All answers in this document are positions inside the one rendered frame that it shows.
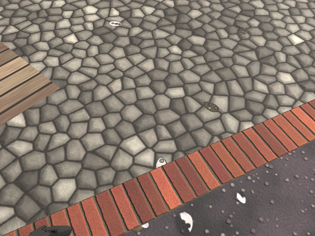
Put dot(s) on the left robot hand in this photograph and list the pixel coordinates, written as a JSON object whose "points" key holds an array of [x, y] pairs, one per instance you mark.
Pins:
{"points": [[58, 230]]}

